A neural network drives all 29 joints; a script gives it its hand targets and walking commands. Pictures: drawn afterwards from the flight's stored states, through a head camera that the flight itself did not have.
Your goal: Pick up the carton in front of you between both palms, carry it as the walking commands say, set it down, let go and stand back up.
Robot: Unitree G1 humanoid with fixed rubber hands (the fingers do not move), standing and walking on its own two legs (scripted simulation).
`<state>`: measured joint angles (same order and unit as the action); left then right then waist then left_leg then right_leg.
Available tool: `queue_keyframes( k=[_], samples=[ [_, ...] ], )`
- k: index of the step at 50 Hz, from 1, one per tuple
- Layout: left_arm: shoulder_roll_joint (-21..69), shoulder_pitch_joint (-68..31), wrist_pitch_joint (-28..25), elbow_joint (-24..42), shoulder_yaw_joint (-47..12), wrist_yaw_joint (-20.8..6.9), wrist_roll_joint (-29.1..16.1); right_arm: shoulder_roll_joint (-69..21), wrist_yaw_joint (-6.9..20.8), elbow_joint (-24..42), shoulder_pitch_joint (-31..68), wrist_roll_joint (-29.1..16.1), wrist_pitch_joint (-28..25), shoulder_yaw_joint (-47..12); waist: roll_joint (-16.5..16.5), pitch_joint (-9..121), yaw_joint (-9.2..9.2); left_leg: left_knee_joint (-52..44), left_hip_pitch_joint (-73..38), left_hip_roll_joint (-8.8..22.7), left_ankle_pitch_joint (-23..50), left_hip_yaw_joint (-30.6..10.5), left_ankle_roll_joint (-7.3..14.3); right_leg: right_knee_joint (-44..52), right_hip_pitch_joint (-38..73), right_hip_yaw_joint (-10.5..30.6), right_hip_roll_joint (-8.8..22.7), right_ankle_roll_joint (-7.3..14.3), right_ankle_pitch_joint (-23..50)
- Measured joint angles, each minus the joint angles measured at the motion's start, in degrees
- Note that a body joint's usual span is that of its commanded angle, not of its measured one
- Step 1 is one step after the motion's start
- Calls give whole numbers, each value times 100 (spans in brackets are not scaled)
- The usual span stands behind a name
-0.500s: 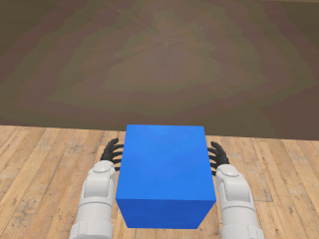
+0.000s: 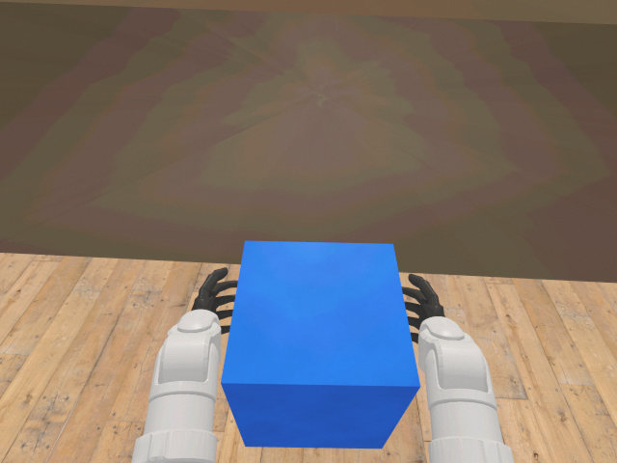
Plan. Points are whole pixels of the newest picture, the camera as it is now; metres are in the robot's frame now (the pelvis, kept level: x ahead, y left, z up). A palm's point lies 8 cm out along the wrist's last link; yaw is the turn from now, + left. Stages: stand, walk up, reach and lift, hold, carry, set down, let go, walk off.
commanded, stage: hold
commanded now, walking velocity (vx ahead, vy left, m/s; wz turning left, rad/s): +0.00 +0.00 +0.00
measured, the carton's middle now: (316, 349) +0.29 +0.00 -0.03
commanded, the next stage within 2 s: carry in 0.22 s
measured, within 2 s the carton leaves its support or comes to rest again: neither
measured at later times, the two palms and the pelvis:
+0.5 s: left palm (224, 276) +0.34 +0.13 +0.08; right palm (440, 287) +0.33 -0.17 +0.07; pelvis +0.05 -0.02 -0.01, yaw +0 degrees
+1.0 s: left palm (269, 177) +0.58 +0.09 +0.08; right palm (430, 187) +0.57 -0.21 +0.07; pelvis +0.30 -0.05 -0.03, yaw +1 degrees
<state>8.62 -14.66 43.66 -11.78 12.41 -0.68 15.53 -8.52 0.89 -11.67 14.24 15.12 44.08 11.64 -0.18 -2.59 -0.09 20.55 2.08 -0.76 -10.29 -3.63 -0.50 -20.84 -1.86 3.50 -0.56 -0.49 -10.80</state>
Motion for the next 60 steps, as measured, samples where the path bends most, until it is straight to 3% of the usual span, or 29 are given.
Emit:
queue_keyframes(
  k=[11,14,17,20,23,27,31,33,36,38,43,46,48,50,53,56,60],
  samples=[
    [47,-205,-47,-109,171,-20,40,-44,22,-102,199,41,-43,168,5,30,7,204,224,-7,-46,3,-5,-201,-224,1,-5,-10,-43],
    [32,-139,24,-82,122,8,8,-31,-27,-68,135,-4,40,102,18,426,18,590,668,2,-534,43,-3,-596,-678,-3,-10,-21,-543],
    [-5,-69,161,172,58,43,-122,-17,-81,165,90,-104,180,-7,32,737,45,728,962,27,-786,114,13,-907,-1067,-97,53,-19,-1021],
    [-125,-43,388,519,-68,98,-358,-12,-191,547,60,-218,419,-156,105,930,60,899,1162,115,-502,142,21,-1091,-1279,-319,107,-4,-943],
    [-178,-55,783,773,-214,204,-561,66,-313,970,-51,-374,855,-280,173,1162,42,1239,1325,230,-993,107,17,-969,-1246,-488,66,36,-690],
    [-107,-40,1381,1147,-501,463,-658,389,-364,1395,-133,-767,1472,-354,-15,1326,21,1930,1853,276,-1616,637,32,-787,-1139,-625,215,92,-818],
    [-118,153,1961,2002,-571,619,-768,414,-435,1867,-41,-1008,1962,-429,-170,1213,18,881,1802,125,-957,1182,19,-654,-932,-568,392,-6,-976],
    [-167,262,2160,2427,-477,626,-846,224,-491,2078,-20,-972,2070,-460,-234,1202,54,668,1643,89,-196,1366,186,-1288,-1119,-553,487,-27,-1303],
    [-187,474,2365,2707,-312,596,-1021,24,-553,2361,-268,-828,2235,-621,-54,1258,56,739,1463,210,-599,1443,270,-2809,-1879,-739,399,59,-1806],
    [-90,551,2470,2773,-296,591,-1031,77,-585,2585,-469,-841,2398,-704,78,1245,40,457,1185,291,-691,1416,204,-3195,-2346,-899,363,90,-1802],
    [-96,518,2606,3007,-448,589,-1040,88,-633,3034,-518,-910,2644,-632,187,1053,-125,-155,387,413,-797,1345,-6,-1963,-2891,-1177,429,11,-714],
    [-82,418,2647,3124,-468,588,-1014,76,-636,3177,-420,-939,2703,-551,194,979,-158,108,39,537,-1268,1296,-192,-1039,-2718,-1478,393,43,-34],
    [-59,292,2631,3067,-491,586,-989,98,-635,3221,-347,-959,2723,-458,240,965,-138,1017,149,734,-1800,1201,-240,-1034,-2528,-1695,342,321,338],
    [-39,187,2598,2853,-558,587,-922,177,-634,3126,-299,-1011,2754,-367,247,921,-76,2725,861,712,-1780,862,-155,-1366,-2459,-1806,334,523,-29],
    [-48,247,2664,2792,-554,587,-887,109,-635,2991,-283,-1001,2808,-307,133,830,-10,4348,2007,575,-1385,771,59,-1008,-2040,-1864,324,503,-273],
    [-69,379,2646,2962,-518,592,-937,56,-643,3032,-330,-954,2745,-412,53,743,98,4188,2744,602,-869,886,104,-398,-1511,-1837,276,466,-245],
    [-75,403,2546,3186,-469,592,-1002,61,-640,3188,-316,-942,2627,-521,-13,708,201,2995,3238,625,-326,1002,62,223,-835,-1752,266,382,-318]
  ],
)
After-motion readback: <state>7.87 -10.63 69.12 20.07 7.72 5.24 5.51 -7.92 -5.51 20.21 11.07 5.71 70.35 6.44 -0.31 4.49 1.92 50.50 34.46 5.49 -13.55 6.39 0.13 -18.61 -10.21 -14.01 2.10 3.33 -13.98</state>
